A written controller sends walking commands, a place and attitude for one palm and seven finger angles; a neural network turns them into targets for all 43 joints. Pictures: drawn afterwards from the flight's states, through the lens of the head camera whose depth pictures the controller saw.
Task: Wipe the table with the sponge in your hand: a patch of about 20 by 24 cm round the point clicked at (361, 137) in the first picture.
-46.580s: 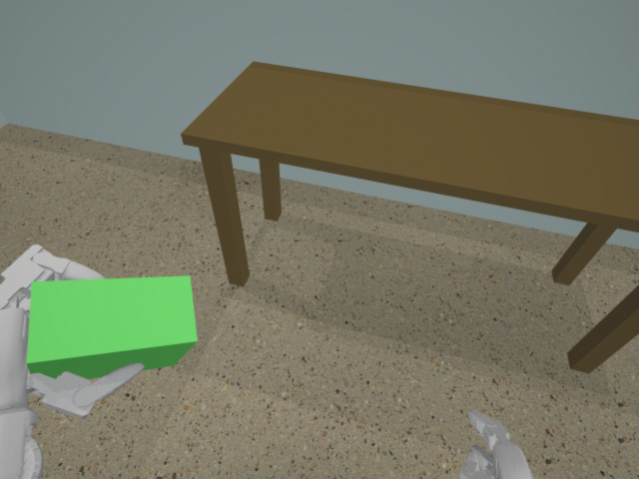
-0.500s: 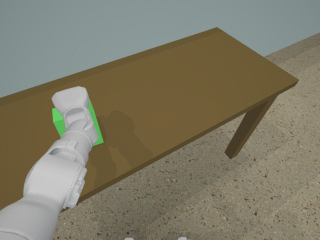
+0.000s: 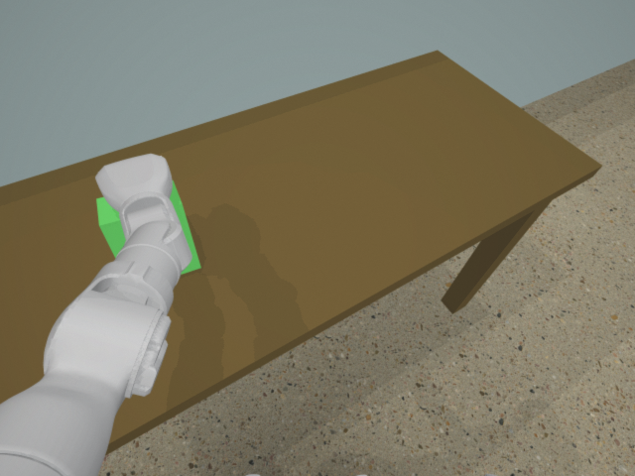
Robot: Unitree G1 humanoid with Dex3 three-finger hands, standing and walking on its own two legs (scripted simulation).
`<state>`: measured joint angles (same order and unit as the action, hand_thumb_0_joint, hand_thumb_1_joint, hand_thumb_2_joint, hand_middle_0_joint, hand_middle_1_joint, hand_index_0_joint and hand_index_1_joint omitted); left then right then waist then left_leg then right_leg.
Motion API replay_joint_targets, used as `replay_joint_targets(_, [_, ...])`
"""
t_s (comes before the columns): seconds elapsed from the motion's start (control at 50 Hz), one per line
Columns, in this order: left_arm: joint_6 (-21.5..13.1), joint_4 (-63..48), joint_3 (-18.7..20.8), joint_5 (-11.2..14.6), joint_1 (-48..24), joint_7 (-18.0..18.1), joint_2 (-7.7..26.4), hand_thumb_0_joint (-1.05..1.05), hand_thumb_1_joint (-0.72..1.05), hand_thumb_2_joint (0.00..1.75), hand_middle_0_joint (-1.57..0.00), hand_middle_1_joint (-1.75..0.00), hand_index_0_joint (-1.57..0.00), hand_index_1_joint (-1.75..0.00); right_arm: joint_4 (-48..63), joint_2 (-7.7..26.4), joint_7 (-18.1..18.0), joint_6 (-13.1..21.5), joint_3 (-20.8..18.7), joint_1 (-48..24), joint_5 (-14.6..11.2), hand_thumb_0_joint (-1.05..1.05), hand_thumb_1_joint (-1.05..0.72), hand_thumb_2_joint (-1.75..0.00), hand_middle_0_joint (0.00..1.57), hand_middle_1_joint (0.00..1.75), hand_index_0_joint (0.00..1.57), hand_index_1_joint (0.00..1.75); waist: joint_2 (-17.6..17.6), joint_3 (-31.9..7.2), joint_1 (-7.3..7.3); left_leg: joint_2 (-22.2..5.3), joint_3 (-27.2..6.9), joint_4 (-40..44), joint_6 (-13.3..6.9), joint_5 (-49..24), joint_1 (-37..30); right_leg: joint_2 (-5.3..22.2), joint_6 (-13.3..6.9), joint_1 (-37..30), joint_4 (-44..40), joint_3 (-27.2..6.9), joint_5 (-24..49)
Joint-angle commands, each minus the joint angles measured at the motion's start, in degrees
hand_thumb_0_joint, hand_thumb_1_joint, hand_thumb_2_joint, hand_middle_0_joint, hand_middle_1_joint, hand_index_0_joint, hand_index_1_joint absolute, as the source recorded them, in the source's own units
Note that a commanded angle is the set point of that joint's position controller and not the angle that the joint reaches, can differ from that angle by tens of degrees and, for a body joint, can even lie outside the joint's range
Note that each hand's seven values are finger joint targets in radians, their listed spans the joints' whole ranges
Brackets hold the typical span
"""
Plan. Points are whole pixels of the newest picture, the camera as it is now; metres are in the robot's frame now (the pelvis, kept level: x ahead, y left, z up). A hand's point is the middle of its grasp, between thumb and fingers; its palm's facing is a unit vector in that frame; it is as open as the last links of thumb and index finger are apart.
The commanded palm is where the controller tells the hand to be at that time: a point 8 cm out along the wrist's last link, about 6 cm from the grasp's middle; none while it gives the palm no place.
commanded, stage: wipe back along the third lane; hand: left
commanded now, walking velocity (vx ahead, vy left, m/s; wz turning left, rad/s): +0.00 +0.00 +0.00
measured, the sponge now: (156, 246) +0.45 +0.22 -0.02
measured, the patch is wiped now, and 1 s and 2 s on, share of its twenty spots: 0.95 0.95 0.95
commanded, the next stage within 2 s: none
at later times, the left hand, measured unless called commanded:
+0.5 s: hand (151, 222) +0.45 +0.21 +0.04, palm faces -0.03 -0.01 -1.00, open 10.7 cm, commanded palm +0.40 +0.18 +0.07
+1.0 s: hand (164, 256) +0.39 +0.19 +0.04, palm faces -0.02 -0.04 -1.00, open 10.7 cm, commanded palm +0.34 +0.15 +0.07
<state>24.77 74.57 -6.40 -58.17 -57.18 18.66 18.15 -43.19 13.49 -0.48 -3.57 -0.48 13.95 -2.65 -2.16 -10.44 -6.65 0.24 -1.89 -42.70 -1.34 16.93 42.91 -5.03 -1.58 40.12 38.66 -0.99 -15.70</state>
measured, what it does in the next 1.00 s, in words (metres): shifts its weight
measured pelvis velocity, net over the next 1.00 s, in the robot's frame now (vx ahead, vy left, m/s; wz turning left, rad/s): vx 0.05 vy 0.01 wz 0.04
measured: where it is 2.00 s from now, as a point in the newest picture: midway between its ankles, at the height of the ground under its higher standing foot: outside the picture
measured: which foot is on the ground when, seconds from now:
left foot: down 0.00-1.00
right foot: down 0.00-1.00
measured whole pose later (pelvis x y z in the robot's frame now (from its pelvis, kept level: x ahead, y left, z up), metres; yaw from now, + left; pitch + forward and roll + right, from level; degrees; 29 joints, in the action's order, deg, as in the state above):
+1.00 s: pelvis +0.05 +0.01 +0.02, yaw +2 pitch +7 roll -1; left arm 37.1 39.7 -26.8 -55.5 -26.4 19.0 5.4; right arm -38.2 12.3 3.7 -16.1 -0.3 0.2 -4.4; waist -1.7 -10.3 3.8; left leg 2.5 -2.6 -33.6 -2.3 18.4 21.7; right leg -2.6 -1.5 18.8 30.4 -0.6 -18.2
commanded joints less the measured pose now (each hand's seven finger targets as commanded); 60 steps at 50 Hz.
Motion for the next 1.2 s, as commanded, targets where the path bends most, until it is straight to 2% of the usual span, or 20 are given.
replay_joint_targets(0.0, [0.67, -4.73, 1.29, -1.8, -13.61, 3.18, 11.04, 0.0, 0.1, 1.3, -1.2, -1.6, -1.2, -1.6, 4.99, 8.69, 0.25, 1.44, -2.94, 2.54, 0.16, 0.0, -0.9, -0.9, 0.2, 0.3, 0.2, 0.3, 2.94, -17.73, 0.95, -0.8, 0.9, 4.77, -0.83, -6.95, -11.37, 1.79, -0.59, -10.51, -5.23, 0.87, 9.84])
replay_joint_targets(0.02, [0.62, -5.78, -0.82, -1.37, -12.87, 3.22, 8.32, 0.0, 0.1, 1.3, -1.2, -1.6, -1.2, -1.6, 5.41, 8.3, 0.42, 1.33, -2.82, 2.32, 0.12, 0.0, -0.9, -0.9, 0.2, 0.3, 0.2, 0.3, 1.56, -17.73, 0.81, -0.66, 1.23, 4.94, -0.84, -7.21, -12.14, 1.72, -0.53, -10.33, -5.36, 1.0, 9.85])
replay_joint_targets(0.08, [1.2, -5.7, -3.13, -0.08, -10.89, 3.59, 3.93, 0.0, 0.1, 1.3, -1.2, -1.6, -1.2, -1.6, 5.65, 7.98, 0.81, 1.01, -2.8, 1.1, -0.22, 0.0, -0.9, -0.9, 0.2, 0.3, 0.2, 0.3, 3.58, -14.3, 0.91, -0.91, 0.85, 6.33, -0.73, -4.83, -12.47, 1.51, -0.52, -9.0, -6.67, 1.7, 5.92])
replay_joint_targets(0.1, [1.29, -5.58, -1.66, 0.55, -10.84, 3.95, 4.63, 0.0, 0.1, 1.3, -1.2, -1.6, -1.2, -1.6, 5.17, 8.05, 0.76, 0.96, -2.91, 0.31, -0.3, 0.0, -0.9, -0.9, 0.2, 0.3, 0.2, 0.3, 3.76, -14.06, 1.2, -1.16, 0.59, 6.61, -0.74, -5.23, -13.05, 1.54, -0.68, -8.93, -6.81, 1.68, 5.92])
replay_joint_targets(0.2, [2.95, -6.85, -2.76, 2.67, -9.97, 4.83, 1.81, 0.0, 0.1, 1.3, -1.2, -1.6, -1.2, -1.6, 5.1, 7.6, 0.97, 0.65, -2.67, -1.76, -0.59, 0.0, -0.9, -0.9, 0.2, 0.3, 0.2, 0.3, 2.68, -14.58, 2.42, -1.11, 0.71, 8.42, -0.53, -5.92, -15.34, 1.6, -0.9, -10.8, -7.46, 1.97, 5.76])
replay_joint_targets(0.26, [3.97, -6.88, -5.39, 3.15, -9.13, 4.8, -1.23, 0.0, 0.1, 1.3, -1.2, -1.6, -1.2, -1.6, 5.07, 7.34, 1.22, 0.15, -2.46, -2.36, -0.74, 0.0, -0.9, -0.9, 0.2, 0.3, 0.2, 0.3, 3.51, -12.73, 2.12, -1.15, 0.58, 9.24, -0.39, -5.36, -16.48, 1.45, -0.97, -10.69, -8.07, 2.46, 4.91])
replay_joint_targets(0.3, [3.84, -7.95, -4.19, 3.94, -7.29, 4.76, -1.37, 0.0, 0.1, 1.3, -1.2, -1.6, -1.2, -1.6, 5.34, 7.32, 1.28, -0.13, -2.63, -3.48, -0.8, 0.0, -0.9, -0.9, 0.2, 0.3, 0.2, 0.3, 3.55, -14.57, 3.28, -1.26, 0.47, 9.48, -0.29, -7.72, -17.72, 1.56, -1.21, -12.59, -7.98, 2.34, 6.9])
replay_joint_targets(0.34, [4.21, -8.69, -6.9, 4.14, -4.31, 4.6, -5.48, 0.0, 0.1, 1.3, -1.2, -1.6, -1.2, -1.6, 5.7, 6.8, 1.7, -0.56, -2.73, -3.91, -0.72, 0.0, -0.9, -0.9, 0.2, 0.3, 0.2, 0.3, 3.22, -14.45, 3.67, -1.18, 0.56, 9.5, -0.08, -9.72, -19.46, 1.4, -1.43, -12.9, -7.96, 2.83, 8.46])
replay_joint_targets(0.5, [6.55, -15.71, -9.8, 6.08, 3.88, 3.94, -11.19, 0.0, 0.1, 1.3, -1.2, -1.6, -1.2, -1.6, 7.13, 6.26, 2.7, -3.44, -3.02, -9.08, -1.12, 0.0, -0.9, -0.9, 0.2, 0.3, 0.2, 0.3, 4.45, -14.2, 5.52, -1.3, 0.57, 9.88, 0.44, -18.68, -24.09, 1.71, -2.14, -17.93, -8.32, 3.03, 18.21])
replay_joint_targets(0.54, [7.55, -17.37, -12.97, 6.1, 6.66, 3.37, -14.32, 0.0, 0.1, 1.3, -1.2, -1.6, -1.2, -1.6, 7.47, 6.08, 3.06, -4.38, -2.98, -10.04, -0.95, 0.0, -0.9, -0.9, 0.2, 0.3, 0.2, 0.3, 5.25, -13.53, 5.7, -1.36, 0.65, 9.89, 0.49, -20.79, -25.48, 1.77, -2.28, -18.69, -8.36, 3.4, 20.55])
replay_joint_targets(0.6, [8.8, -22.02, -12.19, 6.66, 10.31, 2.32, -13.07, 0.0, 0.1, 1.3, -1.2, -1.6, -1.2, -1.6, 8.61, 6.23, 3.29, -5.86, -2.92, -12.84, -1.23, 0.0, -0.9, -0.9, 0.2, 0.3, 0.2, 0.3, 5.42, -14.34, 6.96, -1.26, 0.36, 10.22, 0.61, -24.26, -26.77, 2.14, -2.6, -21.87, -8.3, 3.13, 23.93])
replay_joint_targets(0.62, [9.34, -23.07, -14.92, 6.43, 10.57, 1.8, -14.92, 0.0, 0.1, 1.3, -1.2, -1.6, -1.2, -1.6, 8.78, 6.12, 3.33, -6.37, -2.71, -13.43, -1.21, 0.0, -0.9, -0.9, 0.2, 0.3, 0.2, 0.3, 4.78, -13.17, 6.52, -1.14, 0.56, 10.08, 0.52, -24.66, -27.56, 2.17, -2.59, -21.79, -8.49, 3.1, 24.7])
replay_joint_targets(0.7, [10.85, -27.88, -17.35, 6.12, 15.84, -0.05, -17.08, 0.0, 0.1, 1.3, -1.2, -1.6, -1.2, -1.6, 10.15, 5.9, 4.06, -8.11, -2.67, -16.16, -1.42, 0.0, -0.9, -0.9, 0.2, 0.3, 0.2, 0.3, 5.9, -12.96, 7.36, -1.28, 0.12, 9.87, 0.48, -29.89, -29.12, 2.48, -2.94, -23.7, -8.2, 3.28, 28.23])
replay_joint_targets(0.76, [11.7, -31.14, -18.19, 5.33, 17.79, -1.11, -16.05, 0.0, 0.1, 1.3, -1.2, -1.6, -1.2, -1.6, 10.66, 6.2, 4.16, -9.4, -2.41, -17.53, -1.5, 0.0, -0.9, -0.9, 0.2, 0.3, 0.2, 0.3, 5.98, -11.34, 7.36, -0.84, 0.39, 10.12, 0.36, -28.5, -29.4, 2.73, -3.18, -24.79, -8.56, 2.93, 29.14])
replay_joint_targets(0.84, [12.0, -35.39, -21.03, 4.56, 19.29, -2.34, -17.58, 0.0, 0.1, 1.3, -1.2, -1.6, -1.2, -1.6, 11.81, 5.96, 4.16, -10.27, -2.05, -19.45, -1.72, 0.0, -0.9, -0.9, 0.2, 0.3, 0.2, 0.3, 5.34, -10.1, 7.35, -0.71, 0.17, 10.47, 0.27, -27.84, -29.95, 2.8, -3.42, -24.95, -8.53, 2.96, 28.03])
replay_joint_targets(0.94, [11.31, -38.9, -20.72, 4.36, 23.47, -2.92, -16.65, 0.0, 0.1, 1.3, -1.2, -1.6, -1.2, -1.6, 12.92, 5.85, 4.18, -10.57, -1.76, -20.99, -1.76, 0.0, -0.9, -0.9, 0.2, 0.3, 0.2, 0.3, 6.49, -10.11, 8.28, -0.06, 0.69, 10.64, 0.07, -25.83, -29.51, 2.97, -3.66, -27.19, -8.48, 2.29, 29.21])
replay_joint_targets(1.08, [11.6, -42.12, -21.69, 4.05, 26.42, -2.73, -17.0, 0.0, 0.1, 1.3, -1.2, -1.6, -1.2, -1.6, 13.71, 5.54, 4.42, -10.56, -1.49, -23.06, -2.1, 0.0, -0.9, -0.9, 0.2, 0.3, 0.2, 0.3, 5.61, -8.08, 8.93, 0.28, 0.87, 11.79, 0.04, -21.12, -29.05, 2.9, -3.89, -26.87, -9.36, 1.62, 24.93])
replay_joint_targets(1.1, [11.55, -42.61, -20.26, 4.29, 26.04, -2.88, -15.74, 0.0, 0.1, 1.3, -1.2, -1.6, -1.2, -1.6, 13.88, 5.67, 4.4, -10.56, -1.42, -23.51, -2.13, 0.0, -0.9, -0.9, 0.2, 0.3, 0.2, 0.3, 6.61, -7.82, 9.33, 0.12, 0.52, 12.25, 0.1, -20.01, -28.19, 2.71, -4.01, -26.98, -9.41, 1.51, 23.65])
replay_joint_targets(1.14, [11.61, -41.79, -21.2, 3.94, 24.37, -2.52, -16.21, 0.0, 0.1, 1.3, -1.2, -1.6, -1.2, -1.6, 13.45, 5.7, 4.16, -10.44, -1.44, -23.25, -2.19, 0.0, -0.9, -0.9, 0.2, 0.3, 0.2, 0.3, 7.14, -6.04, 8.53, 0.32, 0.8, 12.59, -0.02, -16.81, -27.86, 2.67, -3.76, -25.78, -9.98, 1.45, 20.48])
replay_joint_targets(1.18, [11.63, -41.43, -20.19, 4.18, 25.32, -2.36, -15.33, 0.0, 0.1, 1.3, -1.2, -1.6, -1.2, -1.6, 13.43, 5.66, 3.95, -10.08, -1.36, -23.4, -2.25, 0.0, -0.9, -0.9, 0.2, 0.3, 0.2, 0.3, 6.81, -5.6, 9.02, 0.69, 1.19, 13.05, -0.09, -14.61, -27.41, 2.74, -3.68, -25.98, -10.74, 0.97, 18.44])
